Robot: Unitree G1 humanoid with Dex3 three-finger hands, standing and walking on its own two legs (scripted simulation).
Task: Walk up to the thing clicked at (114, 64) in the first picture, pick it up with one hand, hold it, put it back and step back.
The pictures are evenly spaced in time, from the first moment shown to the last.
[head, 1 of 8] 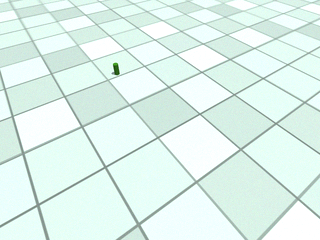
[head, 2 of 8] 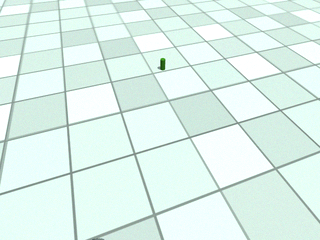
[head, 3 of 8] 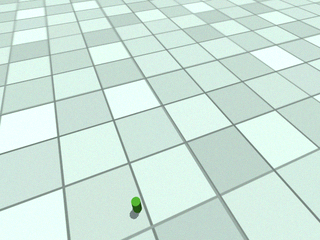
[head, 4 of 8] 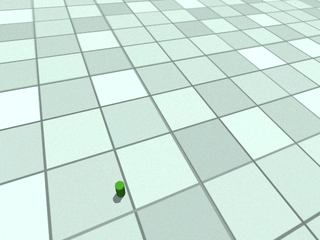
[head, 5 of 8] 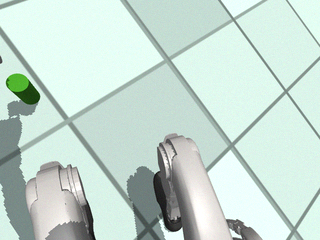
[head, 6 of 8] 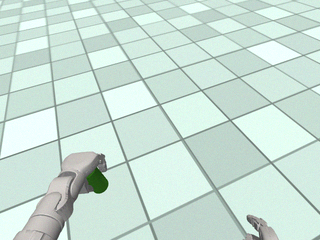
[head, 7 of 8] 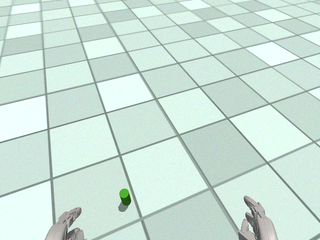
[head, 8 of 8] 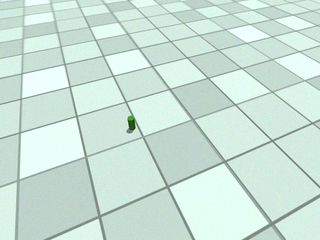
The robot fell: no
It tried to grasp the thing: yes
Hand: left
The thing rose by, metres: 0.66
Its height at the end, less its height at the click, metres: +0.00
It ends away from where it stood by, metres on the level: 0.00
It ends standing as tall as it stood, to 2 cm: yes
